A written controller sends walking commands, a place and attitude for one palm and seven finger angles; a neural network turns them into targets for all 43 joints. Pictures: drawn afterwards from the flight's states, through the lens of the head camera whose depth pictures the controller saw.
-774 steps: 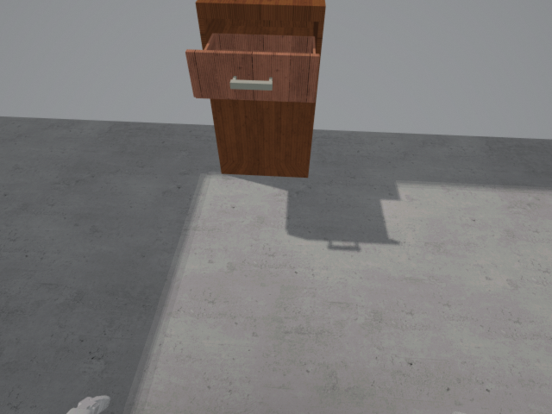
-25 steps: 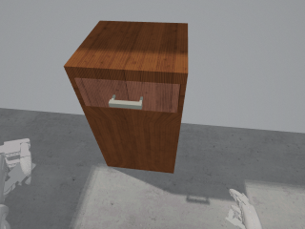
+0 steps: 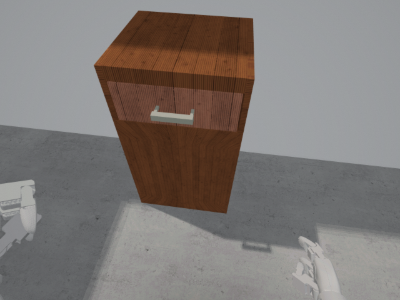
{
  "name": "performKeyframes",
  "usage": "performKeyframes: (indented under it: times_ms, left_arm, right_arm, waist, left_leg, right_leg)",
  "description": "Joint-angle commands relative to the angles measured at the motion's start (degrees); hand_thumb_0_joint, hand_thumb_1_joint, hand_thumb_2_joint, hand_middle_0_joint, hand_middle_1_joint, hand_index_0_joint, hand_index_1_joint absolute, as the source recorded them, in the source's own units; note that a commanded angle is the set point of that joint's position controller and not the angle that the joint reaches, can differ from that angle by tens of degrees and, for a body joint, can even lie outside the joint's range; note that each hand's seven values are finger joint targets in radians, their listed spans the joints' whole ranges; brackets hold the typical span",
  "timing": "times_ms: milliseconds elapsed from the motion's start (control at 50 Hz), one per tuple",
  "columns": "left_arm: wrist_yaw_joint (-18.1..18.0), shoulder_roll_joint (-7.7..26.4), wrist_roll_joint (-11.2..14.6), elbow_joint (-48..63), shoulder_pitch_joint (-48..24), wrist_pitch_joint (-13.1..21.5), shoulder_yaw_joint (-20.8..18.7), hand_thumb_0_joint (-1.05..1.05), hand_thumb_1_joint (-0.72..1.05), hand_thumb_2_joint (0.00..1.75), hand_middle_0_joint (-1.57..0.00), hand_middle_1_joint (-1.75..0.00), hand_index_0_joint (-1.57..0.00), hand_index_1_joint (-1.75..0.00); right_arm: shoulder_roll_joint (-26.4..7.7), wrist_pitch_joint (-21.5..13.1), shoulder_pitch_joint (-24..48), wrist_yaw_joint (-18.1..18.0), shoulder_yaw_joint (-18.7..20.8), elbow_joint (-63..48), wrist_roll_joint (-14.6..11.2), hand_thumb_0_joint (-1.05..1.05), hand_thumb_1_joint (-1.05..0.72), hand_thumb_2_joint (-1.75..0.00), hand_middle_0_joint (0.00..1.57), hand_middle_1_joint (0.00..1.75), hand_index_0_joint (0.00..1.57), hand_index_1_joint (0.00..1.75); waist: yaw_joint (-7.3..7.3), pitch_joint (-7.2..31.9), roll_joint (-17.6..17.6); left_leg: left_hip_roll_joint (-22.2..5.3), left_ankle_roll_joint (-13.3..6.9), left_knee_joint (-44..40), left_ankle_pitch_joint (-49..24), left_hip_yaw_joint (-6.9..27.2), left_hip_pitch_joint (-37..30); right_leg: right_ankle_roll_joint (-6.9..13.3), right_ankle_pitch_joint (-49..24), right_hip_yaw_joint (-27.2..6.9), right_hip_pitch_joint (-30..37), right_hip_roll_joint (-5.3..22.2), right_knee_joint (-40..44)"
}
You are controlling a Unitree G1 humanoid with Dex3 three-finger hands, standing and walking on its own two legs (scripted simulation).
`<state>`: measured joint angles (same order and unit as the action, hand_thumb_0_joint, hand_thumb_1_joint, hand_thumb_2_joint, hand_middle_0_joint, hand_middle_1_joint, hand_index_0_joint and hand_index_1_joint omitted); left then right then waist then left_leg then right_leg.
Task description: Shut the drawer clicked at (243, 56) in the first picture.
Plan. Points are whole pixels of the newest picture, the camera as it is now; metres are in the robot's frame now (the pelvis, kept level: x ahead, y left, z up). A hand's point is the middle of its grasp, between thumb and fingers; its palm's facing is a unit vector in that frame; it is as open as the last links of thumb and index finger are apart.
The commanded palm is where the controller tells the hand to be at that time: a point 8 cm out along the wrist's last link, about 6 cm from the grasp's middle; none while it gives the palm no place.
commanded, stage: step back with the hand held close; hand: left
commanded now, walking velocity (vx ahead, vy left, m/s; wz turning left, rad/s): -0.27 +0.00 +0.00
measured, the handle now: (173, 114) +0.66 +0.14 -0.05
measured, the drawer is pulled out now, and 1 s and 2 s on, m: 0.00 0.00 0.00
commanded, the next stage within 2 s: stop stepping back and stand still in 0.74 s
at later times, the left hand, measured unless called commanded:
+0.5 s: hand (23, 270) +0.12 +0.22 +0.17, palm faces +0.31 -0.80 -0.52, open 3.3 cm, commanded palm +0.05 +0.27 +0.19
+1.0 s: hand out of the picture +0.03 +0.21 +0.17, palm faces +0.28 -0.85 -0.44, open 3.3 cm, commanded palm -0.04 +0.26 +0.19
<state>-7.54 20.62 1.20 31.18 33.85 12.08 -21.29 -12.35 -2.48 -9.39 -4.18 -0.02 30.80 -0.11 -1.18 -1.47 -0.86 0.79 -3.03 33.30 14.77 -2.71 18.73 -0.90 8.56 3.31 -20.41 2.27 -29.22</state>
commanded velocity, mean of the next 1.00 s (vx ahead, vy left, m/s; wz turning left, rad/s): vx -0.28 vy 0.01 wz -0.04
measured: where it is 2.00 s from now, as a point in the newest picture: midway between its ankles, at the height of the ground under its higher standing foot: outside the picture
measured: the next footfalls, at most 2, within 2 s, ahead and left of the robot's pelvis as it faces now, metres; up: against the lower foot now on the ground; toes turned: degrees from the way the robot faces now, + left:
right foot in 0.26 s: +0.04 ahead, -0.13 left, +0.00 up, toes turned +6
right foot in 0.96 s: -0.19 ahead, -0.13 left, +0.00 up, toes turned +1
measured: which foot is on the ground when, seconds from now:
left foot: down 0.00-0.96, up 0.98-1.00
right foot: down 0.00-0.14, up 0.16-0.24, down 0.26-0.64, up 0.66-0.94, down 0.96-1.00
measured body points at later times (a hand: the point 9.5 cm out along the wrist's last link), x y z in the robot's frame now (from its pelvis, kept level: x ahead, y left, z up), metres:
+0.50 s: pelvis -0.07 -0.01 +0.00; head -0.03 +0.00 +0.44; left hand +0.10 +0.26 +0.20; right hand +0.13 -0.25 -0.07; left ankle +0.04 +0.09 -0.73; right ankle +0.00 -0.13 -0.73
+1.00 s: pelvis -0.18 -0.02 +0.00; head -0.14 +0.01 +0.44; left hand +0.00 +0.25 +0.19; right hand +0.00 -0.23 -0.08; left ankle -0.03 +0.09 -0.73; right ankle -0.30 -0.15 -0.73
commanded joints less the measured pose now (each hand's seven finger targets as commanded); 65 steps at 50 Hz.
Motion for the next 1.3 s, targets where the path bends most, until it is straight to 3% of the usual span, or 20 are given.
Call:
performKeyframes:
  times_ms: [0, 60, 140, 220, 320, 420, 520, 580, 620, 680, 740, 860, 960, 980, 1000, 1040, 1100, 1160, 1220, 1280]
  left_arm:
    - [-1.47, 10.85, 0.16, 13.98, -2.90, 4.46, -6.12, 0.00, 0.90, 0.90, -1.40, -1.60, -1.40, -1.60]
    - [-2.19, 10.43, 0.07, 14.60, -1.48, 5.38, -5.85, 0.00, 0.90, 0.90, -1.40, -1.60, -1.40, -1.60]
    - [-2.41, 10.46, -1.73, 14.71, -0.44, 6.34, -7.90, 0.00, 0.90, 0.90, -1.40, -1.60, -1.40, -1.60]
    - [-1.66, 11.77, -1.71, 14.03, 1.57, 6.94, -9.82, 0.00, 0.90, 0.90, -1.40, -1.60, -1.40, -1.60]
    - [-0.57, 11.88, 0.83, 14.93, 3.06, 7.76, -8.73, 0.00, 0.90, 0.90, -1.40, -1.60, -1.40, -1.60]
    - [-0.50, 13.12, 0.65, 15.42, 3.90, 7.69, -10.33, 0.00, 0.90, 0.90, -1.40, -1.60, -1.40, -1.60]
    - [-2.24, 13.57, 1.85, 13.46, 1.92, 7.38, -10.07, 0.00, 0.90, 0.90, -1.40, -1.60, -1.40, -1.60]
    - [-2.48, 11.87, 1.31, 11.71, 0.73, 7.05, -8.00, 0.00, 0.90, 0.90, -1.40, -1.60, -1.40, -1.60]
    - [-2.44, 11.07, 0.46, 13.25, -0.51, 7.89, -7.84, 0.00, 0.90, 0.90, -1.40, -1.60, -1.40, -1.60]
    - [-1.88, 11.32, -0.37, 12.87, -1.84, 8.21, -8.74, 0.00, 0.90, 0.90, -1.40, -1.60, -1.40, -1.60]
    - [-1.90, 9.86, 0.40, 16.15, -0.12, 7.26, -6.67, 0.00, 0.90, 0.90, -1.40, -1.60, -1.40, -1.60]
    - [-1.29, 9.81, 1.41, 19.71, 1.23, 6.52, -4.08, 0.00, 0.90, 0.90, -1.40, -1.60, -1.40, -1.60]
    - [-1.95, 17.33, 3.59, 18.09, 1.55, 5.95, -12.13, 0.00, 0.90, 0.90, -1.40, -1.60, -1.40, -1.60]
    - [-2.31, 17.00, 3.65, 16.73, 1.80, 5.79, -12.94, 0.00, 0.90, 0.90, -1.40, -1.60, -1.40, -1.60]
    - [-1.59, 15.29, 3.84, 15.96, 1.36, 4.91, -10.91, 0.00, 0.90, 0.90, -1.40, -1.60, -1.40, -1.60]
    - [-1.37, 12.97, 3.66, 13.10, 4.32, 3.36, -10.38, 0.00, 0.90, 0.90, -1.40, -1.60, -1.40, -1.60]
    - [-0.84, 10.68, 3.22, 8.86, 3.73, 3.21, -7.80, 0.00, 0.90, 0.90, -1.40, -1.60, -1.40, -1.60]
    - [-0.97, 9.88, 2.21, 10.02, 0.05, 3.61, -5.91, 0.00, 0.90, 0.90, -1.40, -1.60, -1.40, -1.60]
    - [-0.91, 10.60, 1.82, 11.43, 0.17, 3.67, -6.13, 0.00, 0.90, 0.90, -1.40, -1.60, -1.40, -1.60]
    - [-1.11, 12.07, 2.40, 14.11, 1.23, 4.11, -7.03, 0.00, 0.90, 0.90, -1.40, -1.60, -1.40, -1.60]
  right_arm:
    - [-7.98, -3.24, 2.68, -0.54, 3.49, -7.91, 0.56, 0.00, -0.90, -0.90, 0.20, 0.30, 0.20, 0.30]
    - [-8.09, -3.79, 2.46, -0.74, 3.13, -7.60, 0.70, 0.00, -0.90, -0.90, 0.20, 0.30, 0.20, 0.30]
    - [-8.75, -4.88, 3.96, -1.29, 3.39, -8.47, 0.47, 0.00, -0.90, -0.90, 0.20, 0.30, 0.20, 0.30]
    - [-8.23, -6.07, 4.18, -0.97, 4.28, -8.61, 0.33, 0.00, -0.90, -0.90, 0.20, 0.30, 0.20, 0.30]
    - [-7.52, -5.80, 2.57, -0.33, 3.92, -5.57, 0.88, 0.00, -0.90, -0.90, 0.20, 0.30, 0.20, 0.30]
    - [-7.63, -4.88, 3.84, -0.23, 4.70, -6.99, 0.24, 0.00, -0.90, -0.90, 0.20, 0.30, 0.20, 0.30]
    - [-5.53, -2.56, 2.31, 0.41, 4.96, -4.62, 0.36, 0.00, -0.90, -0.90, 0.20, 0.30, 0.20, 0.30]
    - [-5.46, -1.92, 3.16, -0.03, 4.03, -4.77, 0.31, 0.00, -0.90, -0.90, 0.20, 0.30, 0.20, 0.30]
    - [-8.68, -3.46, 4.98, -1.24, 4.00, -5.91, 0.75, 0.00, -0.90, -0.90, 0.20, 0.30, 0.20, 0.30]
    - [-6.93, -6.03, 2.57, -0.71, 4.76, -4.68, 1.51, 0.00, -0.90, -0.90, 0.20, 0.30, 0.20, 0.30]
    - [-6.97, -7.23, 2.47, 0.47, 5.15, -4.22, 1.56, 0.00, -0.90, -0.90, 0.20, 0.30, 0.20, 0.30]
    - [-6.36, -9.18, 1.36, 1.06, 3.13, -1.97, 2.17, 0.00, -0.90, -0.90, 0.20, 0.30, 0.20, 0.30]
    - [-4.86, -6.67, 3.39, -0.20, 1.92, -3.04, 1.93, 0.00, -0.90, -0.90, 0.20, 0.30, 0.20, 0.30]
    - [-4.29, -6.45, 2.89, -0.34, 1.43, -3.00, 2.22, 0.00, -0.90, -0.90, 0.20, 0.30, 0.20, 0.30]
    - [-4.74, -5.87, 2.62, -0.29, 2.28, -2.91, 0.48, 0.00, -0.90, -0.90, 0.20, 0.30, 0.20, 0.30]
    - [-5.05, -5.76, 3.71, -0.88, 1.90, -4.24, -0.26, 0.00, -0.90, -0.90, 0.20, 0.30, 0.20, 0.30]
    - [-6.62, -6.75, 4.33, -1.22, 1.68, -3.98, -0.46, 0.00, -0.90, -0.90, 0.20, 0.30, 0.20, 0.30]
    - [-6.98, -6.61, 3.91, -1.27, 1.85, -3.94, 0.08, 0.00, -0.90, -0.90, 0.20, 0.30, 0.20, 0.30]
    - [-6.72, -6.59, 3.69, -1.11, 2.45, -4.53, 0.38, 0.00, -0.90, -0.90, 0.20, 0.30, 0.20, 0.30]
    - [-6.45, -6.25, 3.10, -0.74, 3.07, -3.28, 0.27, 0.00, -0.90, -0.90, 0.20, 0.30, 0.20, 0.30]
  waist:
    - [2.23, 3.79, 3.69]
    - [2.48, 4.37, -1.27]
    - [1.14, 5.08, -12.91]
    - [0.92, 5.79, -5.85]
    - [1.70, 14.12, -3.25]
    - [2.04, 12.10, -1.00]
    - [2.82, 7.76, 10.19]
    - [3.63, 4.64, 7.15]
    - [3.26, 1.45, -14.78]
    - [2.43, 6.12, -13.62]
    - [1.09, 8.66, -6.98]
    - [1.11, 11.98, -14.58]
    - [1.00, 10.35, 4.38]
    - [1.28, 11.21, 3.32]
    - [1.32, 13.21, 11.52]
    - [2.05, 10.34, 9.03]
    - [2.24, 6.25, -5.77]
    - [1.80, 1.84, -10.65]
    - [1.64, 1.41, -1.43]
    - [1.59, 0.55, 10.97]
  left_leg:
    - [-2.56, -0.68, -5.58, 13.13, 6.04, 7.11]
    - [-4.36, -1.11, -9.22, 13.70, 8.00, 5.82]
    - [-13.51, -5.23, -24.44, 25.95, 17.84, 27.67]
    - [-10.64, -4.59, -16.68, 14.84, 13.81, 26.66]
    - [-6.29, -0.63, -7.21, -19.02, 7.13, 1.50]
    - [-6.18, -1.54, -8.33, 5.39, 7.44, 8.87]
    - [-0.22, 2.88, 14.97, 7.17, 4.49, -5.13]
    - [-3.08, 1.24, 0.90, 6.16, 6.99, -7.59]
    - [-15.44, -4.38, -22.51, 16.34, 22.18, 12.58]
    - [-21.75, -8.82, -25.64, 19.18, 24.74, 21.17]
    - [-17.58, -6.79, -19.35, 5.47, 18.09, 7.55]
    - [-11.74, -0.49, -21.26, 5.18, 12.89, -8.19]
    - [-2.81, 3.66, 7.15, -2.31, 0.58, -11.31]
    - [-3.26, 3.51, 6.09, -4.14, 0.00, -9.33]
    - [-1.92, 3.22, 6.75, -4.63, 0.30, -7.20]
    - [-2.86, 1.85, -0.71, -10.12, -0.31, -8.82]
    - [-6.19, -0.40, -9.16, -12.71, 5.91, -15.06]
    - [-8.70, 0.53, -21.34, 13.49, 13.71, -3.65]
    - [-4.45, 2.37, -14.12, 12.45, 8.32, -0.53]
    - [-1.51, 3.18, 11.64, -1.81, 2.27, -3.46]
  right_leg:
    - [2.82, 15.58, -11.80, 4.28, 5.27, 11.68]
    - [1.78, 15.90, -7.96, 2.89, 3.16, 9.16]
    - [-0.63, 1.49, -3.54, 23.70, -5.13, -13.34]
    - [-0.19, -6.27, -6.73, 24.69, -4.57, -10.20]
    - [0.90, -24.52, -9.89, 11.16, -0.11, -3.07]
    - [1.04, -6.21, -12.25, 11.58, -0.56, 0.40]
    - [8.45, 18.75, -21.24, -14.12, 12.82, 18.19]
    - [4.19, 16.35, -12.53, -16.57, 6.81, 11.60]
    - [0.13, 11.64, -5.33, -0.97, -5.39, -11.54]
    - [-0.06, 14.86, -9.05, 7.27, -7.57, -36.37]
    - [0.16, 18.19, -6.83, 2.46, -6.02, -25.28]
    - [1.81, 19.06, -0.92, 5.85, -6.68, 4.76]
    - [8.44, 5.43, -12.23, -4.61, 11.64, 17.75]
    - [8.96, -1.35, -9.82, -0.74, 12.19, 14.68]
    - [7.28, -5.40, -8.82, 4.95, 9.37, 11.68]
    - [4.56, -12.02, -5.35, 5.77, 7.29, 7.48]
    - [0.66, 1.67, -0.98, -1.05, 1.48, 3.15]
    - [1.55, 17.70, 0.79, 3.92, -2.54, 3.22]
    - [3.64, 22.86, -2.15, 5.73, -0.54, 10.54]
    - [10.23, 24.93, -15.46, -4.88, 12.21, 20.15]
